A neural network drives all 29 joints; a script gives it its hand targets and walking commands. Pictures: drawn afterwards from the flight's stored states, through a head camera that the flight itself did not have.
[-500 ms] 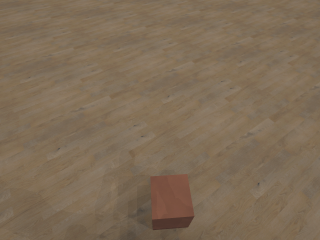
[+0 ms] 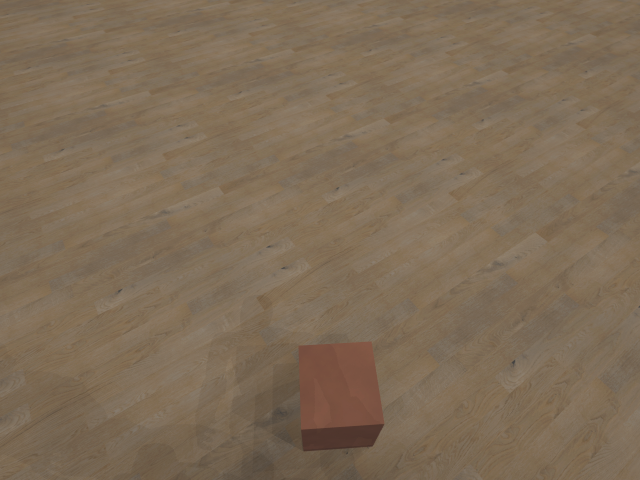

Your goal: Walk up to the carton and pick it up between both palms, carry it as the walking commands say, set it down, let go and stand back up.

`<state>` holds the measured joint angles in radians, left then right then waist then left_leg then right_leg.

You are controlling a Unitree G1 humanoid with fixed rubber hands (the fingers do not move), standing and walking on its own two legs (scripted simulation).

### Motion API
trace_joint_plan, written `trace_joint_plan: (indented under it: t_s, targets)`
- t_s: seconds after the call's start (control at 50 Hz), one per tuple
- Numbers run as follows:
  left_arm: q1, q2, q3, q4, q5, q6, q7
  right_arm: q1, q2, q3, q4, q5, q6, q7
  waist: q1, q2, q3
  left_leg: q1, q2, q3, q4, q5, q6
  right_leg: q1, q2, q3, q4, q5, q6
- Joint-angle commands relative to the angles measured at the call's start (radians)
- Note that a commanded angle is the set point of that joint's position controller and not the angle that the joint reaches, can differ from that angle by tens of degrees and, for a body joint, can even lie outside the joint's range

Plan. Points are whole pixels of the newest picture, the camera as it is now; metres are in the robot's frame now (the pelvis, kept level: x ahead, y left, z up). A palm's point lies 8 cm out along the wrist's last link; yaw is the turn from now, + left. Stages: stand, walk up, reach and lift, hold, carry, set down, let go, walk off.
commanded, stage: walk up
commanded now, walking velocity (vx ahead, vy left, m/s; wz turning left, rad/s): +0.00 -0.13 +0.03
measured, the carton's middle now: (336, 397) +0.41 -0.03 -0.65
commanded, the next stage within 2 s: stand in 1.56 s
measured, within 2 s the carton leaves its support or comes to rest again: neither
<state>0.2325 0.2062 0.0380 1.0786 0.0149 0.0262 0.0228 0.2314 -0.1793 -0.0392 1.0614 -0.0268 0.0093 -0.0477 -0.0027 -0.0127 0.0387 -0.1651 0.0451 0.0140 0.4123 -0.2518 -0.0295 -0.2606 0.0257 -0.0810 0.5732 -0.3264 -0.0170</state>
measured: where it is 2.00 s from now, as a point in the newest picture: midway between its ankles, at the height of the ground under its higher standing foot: outside the picture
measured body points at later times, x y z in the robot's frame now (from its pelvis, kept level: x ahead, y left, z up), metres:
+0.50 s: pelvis +0.00 -0.06 -0.01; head +0.02 -0.06 +0.44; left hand +0.03 +0.20 -0.16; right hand -0.01 -0.30 -0.16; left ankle -0.01 +0.13 -0.74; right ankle -0.02 -0.16 -0.73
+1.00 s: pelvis -0.01 -0.09 +0.00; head +0.01 -0.07 +0.44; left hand -0.07 +0.14 -0.17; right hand +0.13 -0.31 -0.14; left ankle -0.03 +0.00 -0.74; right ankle -0.01 -0.20 -0.72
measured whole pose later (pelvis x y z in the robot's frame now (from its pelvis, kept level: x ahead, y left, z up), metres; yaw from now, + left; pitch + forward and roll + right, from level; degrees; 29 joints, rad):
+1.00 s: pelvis -0.01 -0.09 +0.00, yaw +11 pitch +0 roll +0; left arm 0.30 0.19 0.03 1.10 0.02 0.03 0.04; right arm 0.14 -0.17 -0.03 1.00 -0.02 0.00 -0.03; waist 0.02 -0.04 0.05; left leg -0.21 0.01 0.07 0.49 -0.28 0.04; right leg -0.30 -0.03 -0.11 0.73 -0.44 0.01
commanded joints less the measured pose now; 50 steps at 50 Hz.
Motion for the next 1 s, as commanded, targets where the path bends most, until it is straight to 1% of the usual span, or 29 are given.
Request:
trace_joint_plan:
  t_s: [0.0,0.06,0.12,0.16,0.2,0.22,0.3,0.38,0.4,0.42,0.46,0.48,0.5,0.54,0.56,0.58,0.6,0.62,0.64,0.68,0.7,0.74,0.82,0.86,0.9,0.92,0.94,0.96,0.98]
  targets:
    - [0.003,0.09,0.037,-0.046,0.003,0.021,-0.005,0.078,-0.184,-0.035,-0.027,-0.014,-0.01,-0.02,-0.019,0.167,0.006,-0.017,0.39,-0.295,-0.156,0.394,0.219,-0.171,-0.05,0.111,0.363,-0.132,0.032]
    - [0.017,0.068,0.022,-0.054,0.008,0.025,-0.025,0.05,-0.15,-0.029,-0.04,-0.019,-0.015,-0.017,0.0,0.204,0.004,-0.053,0.259,-0.147,-0.152,0.267,0.146,-0.118,-0.05,0.076,0.269,-0.064,0.037]
    - [0.019,0.023,-0.009,-0.059,0.003,0.002,-0.024,0.06,-0.122,-0.023,-0.002,-0.006,-0.004,0.006,0.003,0.323,0.013,-0.076,0.121,-0.042,-0.148,0.176,0.112,0.046,-0.023,-0.004,-0.069,0.01,0.033]
    - [0.085,0.055,0.0,-0.022,-0.002,-0.02,-0.002,0.079,-0.122,-0.014,0.017,0.003,-0.005,0.013,0.014,0.172,-0.007,-0.105,0.089,-0.039,-0.05,0.185,0.087,0.18,-0.055,-0.038,-0.242,0.135,0.03]
    - [0.06,0.159,0.017,-0.027,0.001,-0.044,0.003,0.131,-0.031,0.017,0.001,0.011,-0.011,0.014,-0.003,-0.164,-0.034,-0.177,-0.009,0.0,0.074,-0.052,0.007,0.172,-0.276,0.236,-0.303,0.31,-0.03]
    - [0.048,0.158,0.01,-0.007,0.005,-0.041,-0.001,0.124,-0.057,0.013,0.016,0.015,-0.002,0.01,-0.006,-0.158,-0.026,-0.106,0.004,0.016,0.07,-0.121,-0.011,0.101,-0.302,0.26,-0.331,0.283,-0.069]
    - [0.003,0.108,0.004,-0.014,-0.007,-0.041,0.002,0.116,-0.071,0.01,0.033,0.009,-0.008,0.018,-0.005,-0.109,0.027,-0.037,0.026,-0.007,-0.042,0.065,0.0,0.066,-0.192,0.132,-0.307,0.154,-0.035]
    - [0.055,0.092,-0.001,0.003,-0.011,-0.046,0.005,0.108,-0.073,0.006,0.039,0.009,-0.013,0.013,0.002,-0.058,0.026,-0.023,0.036,-0.01,-0.052,0.111,-0.004,0.093,-0.171,0.103,-0.285,0.215,-0.024]
    - [0.051,0.143,-0.002,-0.017,0.002,-0.044,0.008,0.134,-0.112,-0.023,0.045,0.007,-0.007,0.008,0.008,-0.096,0.031,-0.02,0.05,-0.01,-0.014,0.142,-0.016,0.066,-0.186,0.068,-0.266,0.227,-0.017]
    - [0.011,0.191,0.038,-0.034,0.001,-0.008,0.004,0.168,-0.19,-0.054,0.031,-0.003,0.004,0.0,-0.001,-0.15,0.051,-0.028,0.138,-0.129,0.005,0.124,0.042,0.02,-0.117,-0.085,-0.129,-0.024,0.015]
    - [0.023,0.106,0.021,-0.07,0.0,0.012,0.006,0.206,-0.262,-0.078,0.019,-0.011,0.007,-0.01,-0.039,0.189,0.056,0.002,0.32,-0.407,-0.085,0.269,0.158,-0.173,-0.037,-0.059,0.127,-0.11,0.051]
    - [0.002,0.091,0.026,-0.092,-0.001,0.014,0.007,0.21,-0.265,-0.076,0.008,-0.018,0.003,-0.011,-0.053,0.274,0.036,-0.044,0.373,-0.461,-0.106,0.358,0.2,-0.18,-0.04,0.016,0.282,-0.182,0.049]
    - [-0.009,0.088,0.025,-0.112,-0.005,0.01,0.004,0.165,-0.244,-0.065,-0.005,-0.018,-0.001,-0.011,-0.037,0.281,0.012,-0.065,0.355,-0.434,-0.093,0.419,0.193,-0.17,-0.059,0.081,0.313,-0.194,0.042]
    - [0.075,0.081,0.009,-0.116,-0.01,-0.005,0.001,-0.005,-0.215,-0.057,-0.055,-0.013,0.003,-0.005,0.045,0.316,-0.029,-0.137,0.231,-0.272,-0.029,0.368,0.103,-0.019,-0.075,0.08,0.072,-0.111,0.016]
    - [0.155,0.089,0.008,-0.094,-0.01,-0.017,0.006,-0.057,-0.194,-0.054,-0.062,-0.001,0.012,0.003,0.101,0.29,-0.037,-0.225,0.126,-0.172,0.043,0.262,0.05,0.15,-0.071,0.031,-0.15,0.038,0.01]
    - [0.228,0.178,0.037,-0.076,0.007,-0.03,0.014,-0.046,-0.118,-0.031,-0.074,-0.007,0.016,0.009,0.122,0.011,-0.04,-0.337,-0.008,-0.065,0.27,0.088,0.019,0.248,-0.212,0.148,-0.298,0.044,0.004]
    - [0.192,0.277,0.051,-0.106,0.018,-0.034,0.02,0.017,-0.054,-0.014,-0.106,-0.013,0.022,0.01,0.071,-0.216,-0.038,-0.483,-0.071,-0.057,0.448,-0.303,-0.008,0.198,-0.486,0.483,-0.398,0.167,-0.036]
    - [0.159,0.29,0.05,-0.119,0.018,-0.027,0.018,0.035,-0.112,-0.03,-0.09,-0.013,0.038,0.004,0.045,-0.175,-0.073,-0.407,-0.014,-0.084,0.607,-0.376,-0.011,0.115,-0.532,0.499,-0.368,0.277,-0.111]
    - [0.1,0.224,0.039,-0.117,0.013,-0.023,0.02,0.029,-0.122,-0.039,-0.077,-0.006,0.04,0.012,0.019,-0.115,-0.026,-0.376,0.007,-0.092,0.65,-0.315,-0.003,0.057,-0.445,0.376,-0.353,0.28,-0.134]
    - [0.008,0.135,0.016,-0.12,0.007,-0.025,0.027,0.06,-0.124,-0.041,-0.051,-0.008,0.032,0.027,-0.016,-0.161,-0.003,-0.314,0.001,-0.029,0.697,-0.164,-0.007,0.006,-0.294,0.133,-0.303,0.333,-0.131]
    - [0.019,0.125,0.012,-0.109,0.008,-0.029,0.028,0.066,-0.119,-0.04,-0.048,-0.005,0.034,0.032,-0.016,-0.158,-0.015,-0.3,-0.015,-0.007,0.673,-0.158,-0.016,0.02,-0.281,0.091,-0.279,0.428,-0.128]
    - [0.067,0.128,0.011,-0.076,0.009,-0.037,0.028,0.023,-0.114,-0.033,-0.063,0.002,0.036,0.034,0.0,-0.135,-0.032,-0.29,-0.023,0.007,0.571,-0.173,-0.018,0.096,-0.292,0.071,-0.247,0.571,-0.139]
    - [0.122,0.134,0.015,-0.012,0.023,-0.027,0.027,-0.05,-0.087,-0.014,-0.09,0.021,0.025,0.029,0.015,-0.178,-0.046,-0.174,-0.03,0.029,0.267,-0.163,0.006,0.146,-0.318,0.092,-0.224,0.618,-0.149]
    - [0.109,0.135,0.018,0.006,0.015,-0.021,0.024,-0.009,-0.082,-0.011,-0.077,0.023,0.013,0.025,-0.019,-0.145,-0.048,-0.059,-0.038,0.05,0.07,-0.031,0.012,0.116,-0.304,0.083,-0.179,0.548,-0.122]
    - [0.134,0.067,-0.003,0.007,0.009,-0.024,0.017,0.056,-0.146,-0.025,-0.054,0.01,-0.007,0.015,-0.033,-0.018,-0.055,0.147,0.084,-0.033,-0.065,0.193,0.025,-0.028,-0.203,0.009,-0.07,0.295,-0.047]
    - [0.159,0.012,-0.016,-0.004,0.005,-0.019,0.013,0.063,-0.221,-0.042,-0.061,0.004,-0.014,0.011,-0.019,0.204,-0.038,0.176,0.295,-0.293,-0.108,0.441,0.1,-0.169,-0.089,-0.045,0.032,-0.033,0.028]
    - [0.102,0.062,0.007,-0.018,-0.002,0.004,0.021,0.077,-0.231,-0.047,-0.063,-0.001,-0.015,0.012,-0.066,0.223,-0.012,0.095,0.403,-0.376,-0.141,0.49,0.227,-0.19,-0.088,0.003,0.216,-0.215,0.048]
    - [0.083,0.065,0.01,-0.024,-0.005,0.013,0.018,0.027,-0.188,-0.036,-0.059,0.003,-0.009,0.011,-0.037,0.208,0.005,0.019,0.352,-0.299,-0.14,0.497,0.241,-0.167,-0.092,0.058,0.313,-0.217,0.047]
    - [0.109,0.068,0.02,0.005,-0.002,0.021,0.012,-0.014,-0.161,-0.024,-0.075,0.0,-0.016,0.004,-0.023,0.108,0.009,0.011,0.339,-0.259,-0.152,0.434,0.219,-0.164,-0.1,0.097,0.346,-0.146,0.048]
